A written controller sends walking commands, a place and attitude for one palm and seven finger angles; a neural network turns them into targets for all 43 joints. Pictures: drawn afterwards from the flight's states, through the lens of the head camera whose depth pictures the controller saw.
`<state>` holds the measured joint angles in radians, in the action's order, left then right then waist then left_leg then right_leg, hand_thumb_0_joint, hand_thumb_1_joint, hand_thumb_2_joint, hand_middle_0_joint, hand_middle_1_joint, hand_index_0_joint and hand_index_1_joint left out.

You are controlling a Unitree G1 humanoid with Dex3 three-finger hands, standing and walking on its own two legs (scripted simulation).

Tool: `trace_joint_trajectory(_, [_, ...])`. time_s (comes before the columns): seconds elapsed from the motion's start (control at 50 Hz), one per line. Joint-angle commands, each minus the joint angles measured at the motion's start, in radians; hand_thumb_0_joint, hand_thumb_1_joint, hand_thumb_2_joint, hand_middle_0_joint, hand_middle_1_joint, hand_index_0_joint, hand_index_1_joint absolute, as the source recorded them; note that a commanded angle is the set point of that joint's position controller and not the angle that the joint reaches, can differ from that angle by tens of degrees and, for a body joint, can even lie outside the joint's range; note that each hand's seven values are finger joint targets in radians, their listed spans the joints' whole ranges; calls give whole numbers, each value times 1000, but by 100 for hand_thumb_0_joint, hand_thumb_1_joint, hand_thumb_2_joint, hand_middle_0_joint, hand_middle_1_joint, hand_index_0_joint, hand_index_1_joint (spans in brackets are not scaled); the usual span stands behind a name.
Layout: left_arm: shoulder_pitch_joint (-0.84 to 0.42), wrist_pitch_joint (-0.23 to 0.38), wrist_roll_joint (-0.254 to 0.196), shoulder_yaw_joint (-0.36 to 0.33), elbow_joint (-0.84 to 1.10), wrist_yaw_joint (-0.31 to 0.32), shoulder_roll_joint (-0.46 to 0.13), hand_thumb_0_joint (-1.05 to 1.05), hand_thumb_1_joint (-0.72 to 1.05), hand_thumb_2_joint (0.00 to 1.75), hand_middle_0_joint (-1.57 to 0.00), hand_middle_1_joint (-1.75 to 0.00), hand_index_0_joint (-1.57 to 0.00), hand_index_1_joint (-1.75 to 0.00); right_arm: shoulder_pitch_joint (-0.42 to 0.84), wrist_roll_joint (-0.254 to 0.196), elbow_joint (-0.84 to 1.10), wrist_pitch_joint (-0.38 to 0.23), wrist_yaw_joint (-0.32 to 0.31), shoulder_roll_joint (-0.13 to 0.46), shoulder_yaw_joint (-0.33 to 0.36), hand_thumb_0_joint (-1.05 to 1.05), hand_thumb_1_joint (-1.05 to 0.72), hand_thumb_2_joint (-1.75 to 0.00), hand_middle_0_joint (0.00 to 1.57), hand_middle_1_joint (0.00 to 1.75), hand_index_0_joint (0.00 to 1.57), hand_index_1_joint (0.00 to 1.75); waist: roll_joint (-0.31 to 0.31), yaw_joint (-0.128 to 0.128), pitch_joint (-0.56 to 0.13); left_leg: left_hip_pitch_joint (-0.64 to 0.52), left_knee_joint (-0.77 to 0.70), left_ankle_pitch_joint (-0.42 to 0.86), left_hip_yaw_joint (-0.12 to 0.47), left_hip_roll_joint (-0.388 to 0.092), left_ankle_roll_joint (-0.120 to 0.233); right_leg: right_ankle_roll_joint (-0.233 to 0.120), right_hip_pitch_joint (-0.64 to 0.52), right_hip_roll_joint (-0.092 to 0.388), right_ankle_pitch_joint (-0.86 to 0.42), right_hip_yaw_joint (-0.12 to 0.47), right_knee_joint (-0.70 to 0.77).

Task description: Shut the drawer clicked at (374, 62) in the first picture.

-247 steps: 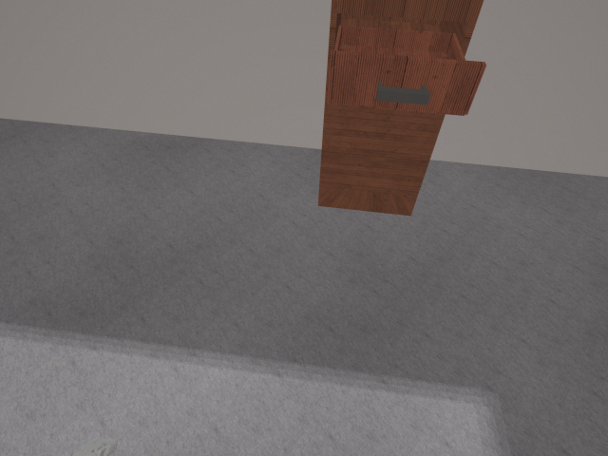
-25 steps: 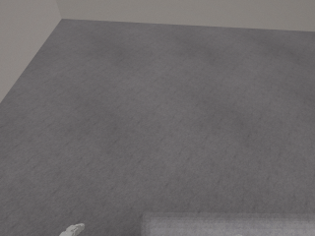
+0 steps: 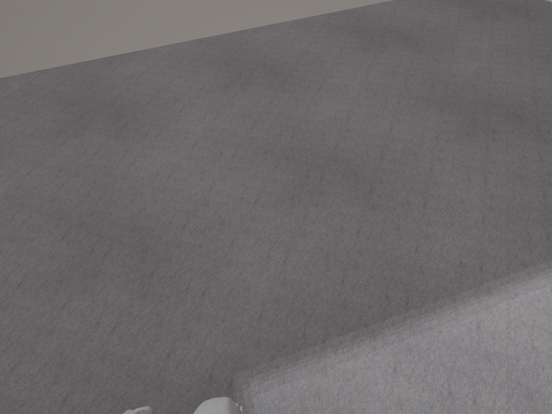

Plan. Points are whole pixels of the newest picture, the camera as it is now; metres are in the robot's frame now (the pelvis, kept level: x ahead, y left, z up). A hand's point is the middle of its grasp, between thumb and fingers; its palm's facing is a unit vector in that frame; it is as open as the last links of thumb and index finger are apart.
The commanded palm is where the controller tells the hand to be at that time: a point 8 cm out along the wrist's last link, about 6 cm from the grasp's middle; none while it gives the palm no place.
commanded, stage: walk to a spot facing it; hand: left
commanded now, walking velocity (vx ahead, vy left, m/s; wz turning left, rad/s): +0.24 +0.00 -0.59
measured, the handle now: out of the picture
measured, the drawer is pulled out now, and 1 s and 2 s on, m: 0.29 0.29 0.29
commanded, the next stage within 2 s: turn to face it in 0.50 s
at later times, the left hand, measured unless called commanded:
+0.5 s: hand (153, 401) +0.16 +0.24 -0.17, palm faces -0.18 -0.97 -0.18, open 7.4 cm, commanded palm none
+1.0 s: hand (237, 304) +0.32 +0.11 -0.15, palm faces -0.28 -0.95 -0.16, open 7.4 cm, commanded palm none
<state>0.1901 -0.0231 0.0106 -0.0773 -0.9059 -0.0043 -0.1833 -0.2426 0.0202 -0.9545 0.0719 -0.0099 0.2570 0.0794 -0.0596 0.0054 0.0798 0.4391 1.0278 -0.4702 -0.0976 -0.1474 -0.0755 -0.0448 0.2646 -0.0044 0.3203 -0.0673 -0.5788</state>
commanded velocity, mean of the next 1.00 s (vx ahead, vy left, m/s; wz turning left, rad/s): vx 0.07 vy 0.00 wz -0.06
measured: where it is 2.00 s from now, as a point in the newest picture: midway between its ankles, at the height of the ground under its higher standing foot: outside the picture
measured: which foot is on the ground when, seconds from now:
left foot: up 0.00-0.36, down 0.38-0.82, up 0.84-1.00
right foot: down 0.00-0.38, up 0.40-0.78, down 0.80-1.00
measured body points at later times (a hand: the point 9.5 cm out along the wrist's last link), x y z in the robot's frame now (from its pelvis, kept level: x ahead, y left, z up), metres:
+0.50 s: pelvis +0.10 +0.04 +0.00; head +0.13 +0.06 +0.45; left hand +0.17 +0.29 -0.16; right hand +0.14 -0.22 -0.11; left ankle +0.13 +0.13 -0.73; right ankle +0.01 -0.07 -0.66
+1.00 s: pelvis +0.16 +0.00 +0.01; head +0.18 -0.01 +0.45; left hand +0.34 +0.16 -0.13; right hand +0.06 -0.20 -0.15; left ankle +0.16 +0.12 -0.67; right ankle +0.13 -0.12 -0.73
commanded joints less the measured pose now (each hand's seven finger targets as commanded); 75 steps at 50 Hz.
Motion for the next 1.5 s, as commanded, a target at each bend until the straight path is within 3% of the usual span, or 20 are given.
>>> trace_joint_trajectory(0.0, [50,30,5,-38,45,12,-196,0,90,90,-20,-30,-20,-30,69,12,117,-51,10,64,15,0,-90,-90,20,30,20,30,196,-24,-67,166,49,128,53,2,-23,-107,-140,232,-126,306,321])
trace_joint_trajectory(0.22, [132,57,10,-38,5,6,-218,0,90,90,-20,-30,-20,-30,173,2,166,-90,20,47,2,0,-90,-90,20,30,20,30,198,-60,-26,111,-232,127,59,67,-8,-147,-148,226,-101,421,330])
trace_joint_trajectory(0.32, [45,42,4,-43,19,3,-200,0,90,90,-20,-30,-20,-30,-30,-6,109,-116,-4,69,1,0,-90,-90,20,30,20,30,151,41,-66,-333,-583,247,36,102,10,-65,73,110,-94,367,136])
trace_joint_trajectory(0.34, [60,39,0,-32,27,-3,-140,0,90,90,-20,-30,-20,-30,-125,2,81,-121,-14,144,17,0,-90,-90,20,30,20,30,-57,75,-120,-494,-675,129,189,-45,41,-21,196,7,12,283,-73])
trace_joint_trajectory(0.36, [87,38,-6,-23,51,-14,-88,0,90,90,-20,-30,-20,-30,-202,14,81,-118,-16,242,30,0,-90,-90,20,30,20,30,-301,86,-156,-558,-788,30,506,-327,141,41,380,-92,299,113,-370])
trace_joint_trajectory(0.4, [45,32,16,-38,40,-20,-133,0,90,90,-20,-30,-20,-30,-104,12,104,-110,-17,167,7,0,-90,-90,20,30,20,30,-144,54,-38,-317,-856,-83,492,-330,184,49,377,9,213,121,-590])
trace_joint_trajectory(0.5, [100,-2,13,-33,-1,-32,-82,0,90,90,-20,-30,-20,-30,-51,0,86,-125,-29,66,-23,0,-90,-90,20,30,20,30,-97,-14,-58,-309,-742,667,56,-184,140,97,310,58,8,71,-642])
trace_joint_trajectory(0.68, [-23,8,13,14,8,-1,-11,0,90,90,-20,-30,-20,-30,-145,10,-28,-110,-21,58,-12,0,-90,-90,20,30,20,30,-133,30,-70,-328,-636,905,-10,-160,201,83,127,42,-2,-24,-162])
trace_joint_trajectory(0.74, [47,43,13,23,-43,14,-52,0,90,90,-20,-30,-20,-30,-159,-2,-68,-108,-16,38,-17,0,-90,-90,20,30,20,30,-44,-17,-130,-297,-528,780,21,-93,127,76,-123,47,-241,-32,195])
trace_joint_trajectory(0.76, [100,55,15,17,-71,25,-105,0,90,90,-20,-30,-20,-30,-174,-12,-74,-112,-10,0,-25,0,-90,-90,20,30,20,30,34,-35,-193,-178,-462,628,3,-63,82,52,-309,157,-494,60,175])
trace_joint_trajectory(0.8, [172,62,6,-2,-102,38,-212,0,90,90,-20,-30,-20,-30,-127,-23,-39,-84,-14,-54,-35,0,-90,-90,20,30,20,30,269,-70,-244,7,-245,-159,-17,56,19,-109,-414,459,-985,208,132])
trace_joint_trajectory(0.82, [154,60,7,-10,-97,41,-218,0,90,90,-20,-30,-20,-30,-98,-18,-34,-66,-16,-32,-28,0,-90,-90,20,30,20,30,344,-77,-227,31,-123,-208,33,53,24,-139,-350,451,-994,208,149])
trace_joint_trajectory(0.92, [-29,36,14,-4,-30,51,-152,0,90,90,-20,-30,-20,-30,-117,-10,-59,-33,4,-45,-5,0,-90,-90,20,30,20,30,206,7,-78,30,66,-13,30,48,10,-87,-81,375,-516,1,232])
trace_joint_trajectory(1.08, [-34,13,15,-35,18,42,-163,0,90,90,-20,-30,-20,-30,-100,0,24,-46,25,-20,12,0,-90,-90,20,30,20,30,189,25,-85,-146,-389,208,-69,87,22,1,10,347,-229,-112,59])
trace_joint_trajectory(1.1, [-29,4,8,-33,30,38,-147,0,90,90,-20,-30,-20,-30,-141,2,21,-51,27,25,24,0,-90,-90,20,30,20,30,63,51,-110,-239,-503,310,-8,58,40,38,75,311,-128,-132,-70])
trace_joint_trajectory(1.12, [-10,-5,0,-28,66,30,-87,0,90,90,-20,-30,-20,-30,-177,9,40,-61,24,135,48,0,-90,-90,20,30,20,30,-240,67,-115,-308,-632,528,365,-176,152,121,281,172,205,-166,-303])
trace_joint_trajectory(1.14, [-96,-5,8,-11,117,30,-71,0,90,90,-20,-30,-20,-30,-229,11,41,-61,18,198,61,0,-90,-90,20,30,20,30,-257,110,-107,-284,-718,598,532,-313,250,129,344,113,365,-70,-533])
trace_joint_trajectory(1.18, [-98,-5,14,-21,99,29,-76,0,90,90,-20,-30,-20,-30,-136,6,49,-69,-4,176,52,0,-90,-90,20,30,20,30,-181,69,-137,-285,-724,431,493,-243,226,122,424,126,194,69,-693])
trace_joint_trajectory(1.26, [-1,-8,11,-31,36,15,-119,0,90,90,-20,-30,-20,-30,24,0,102,-83,-7,121,24,0,-90,-90,20,30,20,30,-74,2,-123,-233,-726,457,290,-112,202,139,318,128,20,71,-630])
trace_joint_trajectory(1.48, [-17,-7,2,-19,82,24,-121,0,90,90,-20,-30,-20,-30,22,4,105,-54,6,174,48,0,-90,-90,20,30,20,30,-76,34,-130,-269,-712,365,437,-87,254,132,217,56,109,67,-290])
